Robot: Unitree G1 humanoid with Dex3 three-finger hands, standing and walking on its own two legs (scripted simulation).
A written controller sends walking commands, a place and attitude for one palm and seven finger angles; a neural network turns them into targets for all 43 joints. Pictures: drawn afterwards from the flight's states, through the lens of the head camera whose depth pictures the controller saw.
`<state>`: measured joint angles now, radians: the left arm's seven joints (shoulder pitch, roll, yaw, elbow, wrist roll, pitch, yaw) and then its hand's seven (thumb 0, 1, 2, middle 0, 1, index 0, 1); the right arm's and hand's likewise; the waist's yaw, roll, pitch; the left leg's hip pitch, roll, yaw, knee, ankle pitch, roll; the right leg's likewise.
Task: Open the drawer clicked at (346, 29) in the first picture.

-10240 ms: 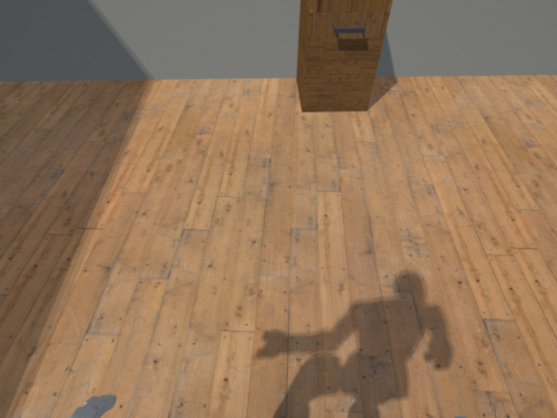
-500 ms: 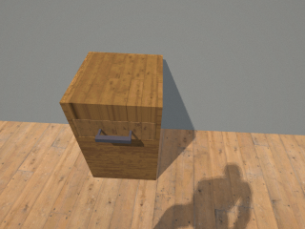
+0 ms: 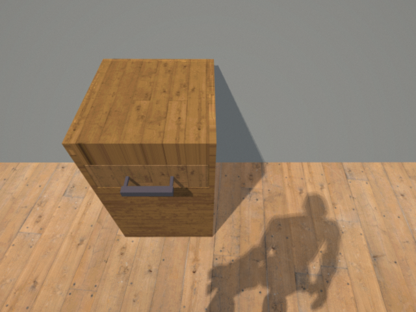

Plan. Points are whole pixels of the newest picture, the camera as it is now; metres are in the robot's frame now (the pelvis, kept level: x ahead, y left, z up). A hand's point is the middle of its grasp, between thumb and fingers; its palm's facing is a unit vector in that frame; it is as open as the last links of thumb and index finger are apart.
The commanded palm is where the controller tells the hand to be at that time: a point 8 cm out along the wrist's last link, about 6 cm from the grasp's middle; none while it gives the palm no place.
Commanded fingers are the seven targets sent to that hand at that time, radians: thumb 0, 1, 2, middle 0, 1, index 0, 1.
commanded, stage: come to a stop and stand still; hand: left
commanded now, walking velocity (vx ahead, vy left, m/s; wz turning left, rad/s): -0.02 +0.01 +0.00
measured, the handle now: (148, 185) +0.51 +0.23 -0.23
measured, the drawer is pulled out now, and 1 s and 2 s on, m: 0.00 0.00 0.00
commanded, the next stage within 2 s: look again from close up in 0.70 s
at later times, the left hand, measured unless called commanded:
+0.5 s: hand out of the picture -0.07 +0.13 -0.17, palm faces +0.07 -0.98 -0.19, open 7.3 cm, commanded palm none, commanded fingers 0.00 0.90 0.90 -0.20 -0.30 -0.20 -0.30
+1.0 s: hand out of the picture -0.07 +0.16 -0.18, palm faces +0.04 -0.98 -0.18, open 7.4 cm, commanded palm none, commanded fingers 0.00 0.90 0.90 -0.20 -0.30 -0.20 -0.30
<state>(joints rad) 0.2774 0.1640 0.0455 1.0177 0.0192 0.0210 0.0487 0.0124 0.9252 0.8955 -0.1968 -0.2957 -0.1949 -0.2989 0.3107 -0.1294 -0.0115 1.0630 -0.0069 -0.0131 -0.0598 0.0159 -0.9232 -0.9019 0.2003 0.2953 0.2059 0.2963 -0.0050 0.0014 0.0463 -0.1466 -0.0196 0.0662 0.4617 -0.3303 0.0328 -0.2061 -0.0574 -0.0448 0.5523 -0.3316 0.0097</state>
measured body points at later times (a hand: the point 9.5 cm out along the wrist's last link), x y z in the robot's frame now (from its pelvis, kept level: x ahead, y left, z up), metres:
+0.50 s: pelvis -0.06 -0.04 +0.01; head -0.06 -0.04 +0.46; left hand -0.07 +0.18 -0.15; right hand -0.05 -0.26 -0.15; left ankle -0.05 +0.10 -0.74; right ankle -0.04 -0.13 -0.74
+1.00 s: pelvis -0.06 +0.00 +0.00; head -0.06 -0.01 +0.45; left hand -0.07 +0.21 -0.16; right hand -0.08 -0.20 -0.17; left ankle -0.05 +0.10 -0.74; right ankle -0.04 -0.13 -0.74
